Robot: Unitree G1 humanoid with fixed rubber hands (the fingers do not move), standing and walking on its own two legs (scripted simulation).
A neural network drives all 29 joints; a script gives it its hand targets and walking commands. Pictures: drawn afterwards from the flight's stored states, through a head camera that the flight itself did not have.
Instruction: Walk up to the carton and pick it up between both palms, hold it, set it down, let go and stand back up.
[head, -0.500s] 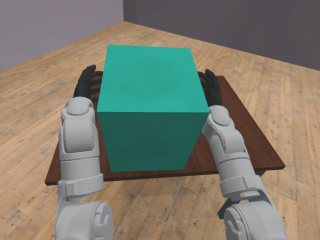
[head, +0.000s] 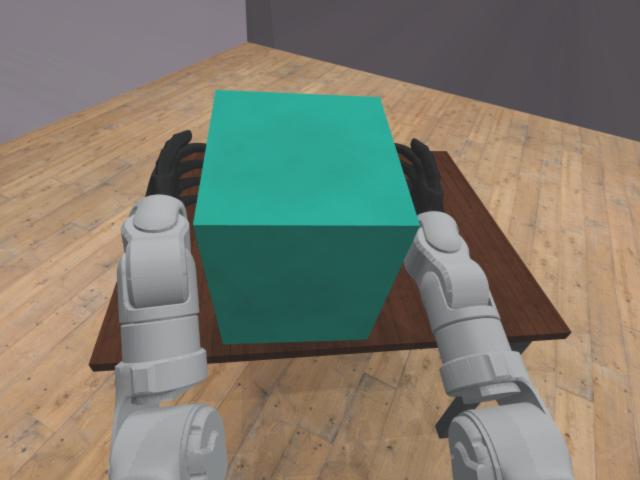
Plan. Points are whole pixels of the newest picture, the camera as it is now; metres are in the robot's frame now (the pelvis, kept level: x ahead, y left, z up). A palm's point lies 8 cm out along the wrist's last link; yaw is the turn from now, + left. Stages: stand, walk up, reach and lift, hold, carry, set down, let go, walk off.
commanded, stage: hold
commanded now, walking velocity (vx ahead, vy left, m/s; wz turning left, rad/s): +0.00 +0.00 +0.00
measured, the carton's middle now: (298, 225) +0.39 +0.01 +0.14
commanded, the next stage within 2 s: set down in 0.26 s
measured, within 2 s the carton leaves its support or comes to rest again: neither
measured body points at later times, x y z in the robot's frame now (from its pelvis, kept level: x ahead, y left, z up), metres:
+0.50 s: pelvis +0.01 +0.00 +0.00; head -0.04 +0.03 +0.45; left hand +0.38 +0.16 +0.21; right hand +0.38 -0.14 +0.21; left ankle +0.04 +0.10 -0.75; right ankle +0.02 -0.10 -0.75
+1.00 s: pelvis +0.03 +0.00 +0.00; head +0.02 +0.03 +0.45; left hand +0.42 +0.14 +0.14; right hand +0.40 -0.15 +0.16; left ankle +0.04 +0.10 -0.75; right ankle +0.02 -0.10 -0.75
